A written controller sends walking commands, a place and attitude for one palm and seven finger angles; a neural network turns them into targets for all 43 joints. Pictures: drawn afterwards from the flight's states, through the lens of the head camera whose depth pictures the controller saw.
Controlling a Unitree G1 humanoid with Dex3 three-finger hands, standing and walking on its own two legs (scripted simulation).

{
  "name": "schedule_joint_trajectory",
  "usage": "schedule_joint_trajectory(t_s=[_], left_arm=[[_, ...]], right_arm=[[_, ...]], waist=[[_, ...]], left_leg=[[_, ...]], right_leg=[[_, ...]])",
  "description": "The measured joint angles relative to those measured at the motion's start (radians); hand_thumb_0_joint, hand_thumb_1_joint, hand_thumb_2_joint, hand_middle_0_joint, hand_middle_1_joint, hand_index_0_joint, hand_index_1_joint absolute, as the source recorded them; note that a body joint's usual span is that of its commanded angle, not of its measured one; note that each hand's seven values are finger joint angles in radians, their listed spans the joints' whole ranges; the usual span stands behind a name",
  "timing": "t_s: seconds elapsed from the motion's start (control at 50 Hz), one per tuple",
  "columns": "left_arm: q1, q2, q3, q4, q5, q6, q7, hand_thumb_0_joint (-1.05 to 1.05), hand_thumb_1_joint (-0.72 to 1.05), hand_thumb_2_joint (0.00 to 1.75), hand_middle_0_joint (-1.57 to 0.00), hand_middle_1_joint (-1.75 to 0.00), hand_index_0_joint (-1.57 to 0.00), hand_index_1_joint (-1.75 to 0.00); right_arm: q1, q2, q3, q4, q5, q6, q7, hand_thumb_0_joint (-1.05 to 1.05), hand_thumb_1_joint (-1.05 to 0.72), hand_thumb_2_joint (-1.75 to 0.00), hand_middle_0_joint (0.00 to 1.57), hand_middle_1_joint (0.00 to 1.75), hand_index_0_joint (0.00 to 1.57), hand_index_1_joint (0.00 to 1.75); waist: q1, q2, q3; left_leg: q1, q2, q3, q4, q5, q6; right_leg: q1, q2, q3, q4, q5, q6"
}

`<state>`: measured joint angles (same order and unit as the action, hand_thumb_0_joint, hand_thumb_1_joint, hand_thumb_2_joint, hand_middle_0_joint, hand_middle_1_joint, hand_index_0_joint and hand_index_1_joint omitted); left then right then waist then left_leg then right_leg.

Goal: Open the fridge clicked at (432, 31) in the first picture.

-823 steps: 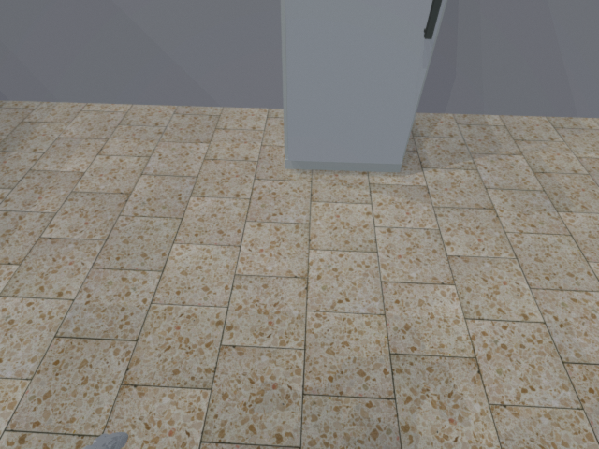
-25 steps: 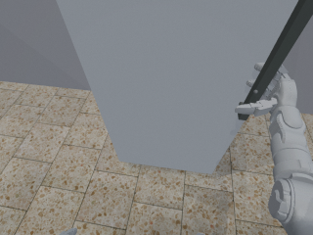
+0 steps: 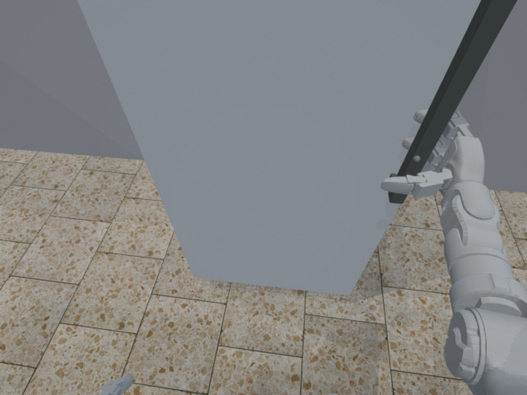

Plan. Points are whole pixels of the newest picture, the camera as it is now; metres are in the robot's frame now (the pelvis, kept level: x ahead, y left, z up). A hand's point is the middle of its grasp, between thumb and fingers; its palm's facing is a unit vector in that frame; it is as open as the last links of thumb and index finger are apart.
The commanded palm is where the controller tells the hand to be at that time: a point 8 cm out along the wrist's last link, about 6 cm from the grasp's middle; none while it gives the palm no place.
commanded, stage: grip the handle and tug to test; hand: right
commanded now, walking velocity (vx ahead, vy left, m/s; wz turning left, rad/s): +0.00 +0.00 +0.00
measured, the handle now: (448, 78) +0.52 -0.18 +0.23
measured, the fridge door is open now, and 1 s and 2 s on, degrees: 0 0 9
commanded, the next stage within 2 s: pull the door a little, standing still in 1.26 s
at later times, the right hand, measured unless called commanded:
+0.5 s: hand (415, 156) +0.47 -0.16 +0.13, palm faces +0.05 +1.00 +0.00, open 6.1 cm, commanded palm +0.44 -0.20 +0.13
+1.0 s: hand (413, 156) +0.46 -0.16 +0.13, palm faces +0.03 +1.00 +0.00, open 5.9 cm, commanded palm +0.42 -0.21 +0.13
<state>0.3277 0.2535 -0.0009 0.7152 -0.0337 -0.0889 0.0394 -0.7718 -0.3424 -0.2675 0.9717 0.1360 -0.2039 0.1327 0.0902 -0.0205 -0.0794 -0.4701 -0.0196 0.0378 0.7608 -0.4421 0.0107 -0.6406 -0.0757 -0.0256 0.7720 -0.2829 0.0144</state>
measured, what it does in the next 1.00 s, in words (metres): stands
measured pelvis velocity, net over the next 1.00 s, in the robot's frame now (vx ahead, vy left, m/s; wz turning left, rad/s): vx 0.00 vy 0.00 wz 0.01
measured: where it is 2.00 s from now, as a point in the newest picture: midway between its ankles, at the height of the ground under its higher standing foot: outside the picture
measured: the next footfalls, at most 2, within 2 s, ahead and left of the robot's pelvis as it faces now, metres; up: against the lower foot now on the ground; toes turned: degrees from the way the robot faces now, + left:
none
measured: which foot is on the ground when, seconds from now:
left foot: down 0.00-1.00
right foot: down 0.00-1.00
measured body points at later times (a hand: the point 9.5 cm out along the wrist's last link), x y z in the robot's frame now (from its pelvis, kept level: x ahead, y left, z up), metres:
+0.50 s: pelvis +0.00 +0.00 +0.00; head +0.04 -0.01 +0.45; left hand +0.04 +0.26 -0.12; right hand +0.46 -0.22 +0.13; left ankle -0.04 +0.11 -0.71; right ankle +0.06 -0.13 -0.71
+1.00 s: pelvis +0.00 +0.00 +0.00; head +0.04 +0.00 +0.45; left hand +0.06 +0.27 -0.11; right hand +0.46 -0.21 +0.13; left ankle -0.04 +0.11 -0.71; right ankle +0.06 -0.13 -0.71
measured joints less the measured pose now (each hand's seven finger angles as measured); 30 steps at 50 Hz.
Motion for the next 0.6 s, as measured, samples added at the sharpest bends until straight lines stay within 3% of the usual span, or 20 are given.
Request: schedule_joint_trajectory(t_s=[0.22,0.5,0.6], left_arm=[[0.013,0.000,0.000,0.007,0.003,0.001,0.000,0.01,0.90,0.89,-0.20,-0.30,-0.20,-0.30],[0.028,0.001,0.007,0.019,0.005,-0.007,-0.005,0.01,0.90,0.89,-0.20,-0.30,-0.20,-0.30],[0.026,0.000,0.004,0.022,0.005,-0.006,-0.006,0.01,0.90,0.89,-0.20,-0.30,-0.20,-0.30]], right_arm=[[-0.021,-0.010,-0.012,0.030,-0.001,-0.006,0.005,-0.01,0.00,-0.51,0.33,1.26,0.35,1.27],[-0.034,-0.006,0.006,0.030,-0.003,-0.006,-0.031,0.00,-0.64,-0.78,0.36,1.34,0.37,1.35],[-0.030,0.005,0.007,0.028,-0.005,-0.009,-0.025,0.00,-0.69,-0.82,0.34,1.35,0.35,1.36]], waist=[[0.006,-0.001,0.000],[0.007,-0.006,0.003],[0.005,-0.006,0.000]], left_leg=[[-0.011,0.000,-0.003,0.003,0.003,-0.002],[-0.021,0.000,-0.002,0.008,0.003,-0.003],[-0.017,0.000,-0.002,0.005,0.003,-0.003]], right_leg=[[-0.009,0.000,-0.002,0.002,0.002,-0.002],[-0.021,0.001,0.000,0.008,0.002,-0.003],[-0.017,0.001,0.000,0.005,0.002,-0.003]])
